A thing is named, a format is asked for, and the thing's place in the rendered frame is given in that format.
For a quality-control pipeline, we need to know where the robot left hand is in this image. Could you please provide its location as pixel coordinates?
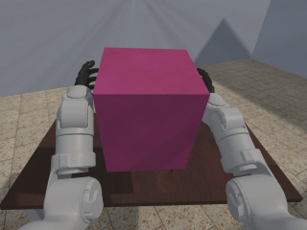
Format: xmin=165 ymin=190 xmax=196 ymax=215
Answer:
xmin=74 ymin=60 xmax=99 ymax=96

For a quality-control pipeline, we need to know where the robot left forearm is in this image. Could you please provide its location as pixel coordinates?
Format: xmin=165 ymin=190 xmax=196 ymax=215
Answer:
xmin=43 ymin=84 xmax=96 ymax=216

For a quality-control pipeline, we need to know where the robot left upper arm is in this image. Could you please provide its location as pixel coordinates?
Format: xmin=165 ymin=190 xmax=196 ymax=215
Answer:
xmin=17 ymin=176 xmax=104 ymax=230

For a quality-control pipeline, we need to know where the robot right upper arm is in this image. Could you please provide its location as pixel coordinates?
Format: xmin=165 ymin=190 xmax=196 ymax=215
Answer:
xmin=225 ymin=172 xmax=307 ymax=230

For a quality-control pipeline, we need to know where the table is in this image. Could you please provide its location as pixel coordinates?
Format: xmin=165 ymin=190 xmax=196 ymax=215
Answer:
xmin=0 ymin=112 xmax=303 ymax=230

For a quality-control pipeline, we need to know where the robot right hand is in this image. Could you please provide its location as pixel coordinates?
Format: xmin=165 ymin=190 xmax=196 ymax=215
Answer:
xmin=197 ymin=68 xmax=215 ymax=93

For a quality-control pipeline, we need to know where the carton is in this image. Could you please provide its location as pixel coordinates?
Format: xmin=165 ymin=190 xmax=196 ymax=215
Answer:
xmin=92 ymin=47 xmax=210 ymax=173

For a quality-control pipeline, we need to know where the robot right forearm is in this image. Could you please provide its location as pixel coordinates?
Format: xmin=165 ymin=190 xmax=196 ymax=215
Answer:
xmin=201 ymin=93 xmax=288 ymax=210

